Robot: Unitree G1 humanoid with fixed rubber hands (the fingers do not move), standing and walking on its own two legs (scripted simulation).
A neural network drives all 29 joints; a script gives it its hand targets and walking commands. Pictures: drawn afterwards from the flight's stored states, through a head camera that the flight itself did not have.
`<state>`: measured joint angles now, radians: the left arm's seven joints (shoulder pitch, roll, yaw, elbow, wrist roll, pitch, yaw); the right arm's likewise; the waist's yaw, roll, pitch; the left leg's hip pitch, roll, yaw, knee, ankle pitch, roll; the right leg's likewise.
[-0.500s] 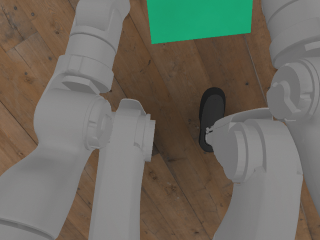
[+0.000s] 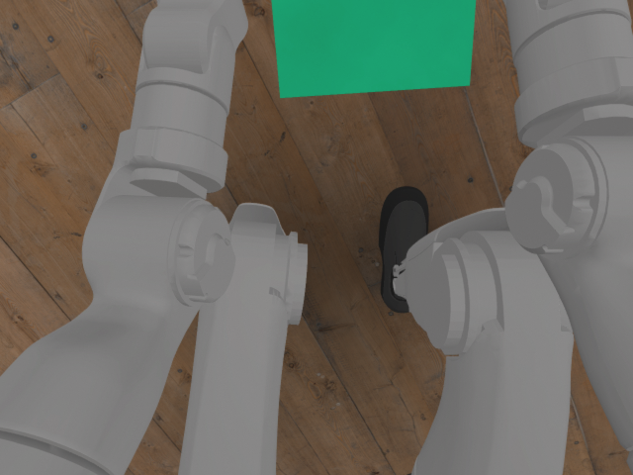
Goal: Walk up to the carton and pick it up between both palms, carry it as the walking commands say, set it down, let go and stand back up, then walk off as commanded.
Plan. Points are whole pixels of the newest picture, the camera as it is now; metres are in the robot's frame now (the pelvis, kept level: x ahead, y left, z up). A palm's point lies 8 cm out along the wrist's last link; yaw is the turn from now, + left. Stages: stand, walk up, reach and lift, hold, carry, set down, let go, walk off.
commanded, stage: reach and lift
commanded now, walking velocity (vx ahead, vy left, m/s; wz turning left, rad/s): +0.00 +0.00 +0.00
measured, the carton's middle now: out of the picture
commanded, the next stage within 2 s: none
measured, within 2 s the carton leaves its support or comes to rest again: leaves its support in 0.18 s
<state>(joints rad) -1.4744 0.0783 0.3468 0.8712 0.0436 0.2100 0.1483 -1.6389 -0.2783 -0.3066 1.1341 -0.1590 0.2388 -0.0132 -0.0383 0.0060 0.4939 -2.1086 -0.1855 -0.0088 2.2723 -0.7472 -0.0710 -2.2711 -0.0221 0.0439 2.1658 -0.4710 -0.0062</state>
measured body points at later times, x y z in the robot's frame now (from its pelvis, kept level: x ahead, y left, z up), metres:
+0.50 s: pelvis -0.01 +0.00 +0.03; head +0.36 -0.06 +0.26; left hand +0.56 +0.04 -0.13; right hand +0.55 -0.20 -0.14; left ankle +0.08 +0.12 -0.33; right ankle +0.14 -0.13 -0.33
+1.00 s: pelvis -0.02 -0.02 +0.08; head +0.35 -0.08 +0.32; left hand +0.55 +0.06 -0.06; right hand +0.54 -0.18 -0.08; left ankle +0.08 +0.12 -0.33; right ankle +0.14 -0.13 -0.33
